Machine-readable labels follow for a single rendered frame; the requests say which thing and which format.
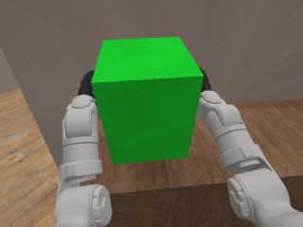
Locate robot right forearm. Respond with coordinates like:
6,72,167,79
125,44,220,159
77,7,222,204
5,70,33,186
196,90,291,204

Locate left robot hand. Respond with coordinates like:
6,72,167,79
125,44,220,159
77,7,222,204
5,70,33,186
78,70,97,105

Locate robot left forearm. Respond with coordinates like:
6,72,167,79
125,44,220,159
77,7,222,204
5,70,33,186
54,95,102,223

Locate robot left upper arm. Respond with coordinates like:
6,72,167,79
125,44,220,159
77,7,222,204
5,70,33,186
55,183,113,227

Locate pedestal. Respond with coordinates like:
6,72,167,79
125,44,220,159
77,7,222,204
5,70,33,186
80,99,303,227

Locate carton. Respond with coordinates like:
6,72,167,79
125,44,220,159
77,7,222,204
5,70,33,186
91,37,204,165

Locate right robot hand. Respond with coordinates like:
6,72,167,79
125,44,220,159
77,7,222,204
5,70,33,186
199,67,212,92

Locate robot right upper arm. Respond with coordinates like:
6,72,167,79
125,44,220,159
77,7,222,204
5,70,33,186
227,167,303,227

